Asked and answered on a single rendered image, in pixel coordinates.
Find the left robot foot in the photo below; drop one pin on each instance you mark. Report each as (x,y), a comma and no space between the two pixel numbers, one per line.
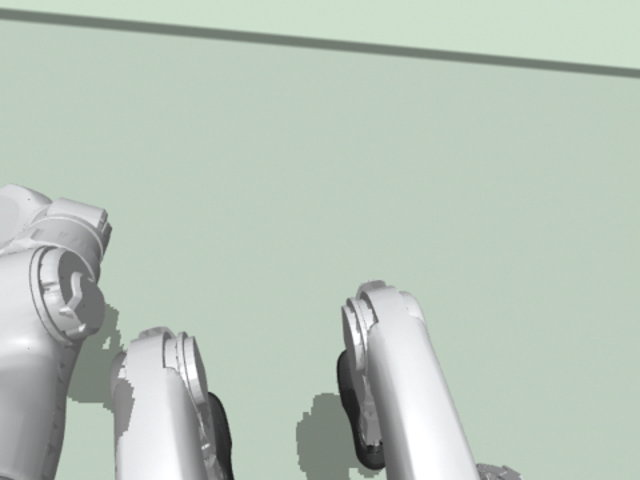
(222,436)

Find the left robot hand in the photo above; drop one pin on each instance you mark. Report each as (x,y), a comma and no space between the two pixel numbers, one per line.
(16,205)

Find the right robot hand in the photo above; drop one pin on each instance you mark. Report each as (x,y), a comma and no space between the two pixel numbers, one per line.
(491,472)

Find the right robot foot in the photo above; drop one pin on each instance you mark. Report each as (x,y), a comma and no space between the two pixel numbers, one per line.
(368,455)

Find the left robot arm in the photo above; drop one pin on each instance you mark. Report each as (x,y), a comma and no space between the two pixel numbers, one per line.
(49,304)

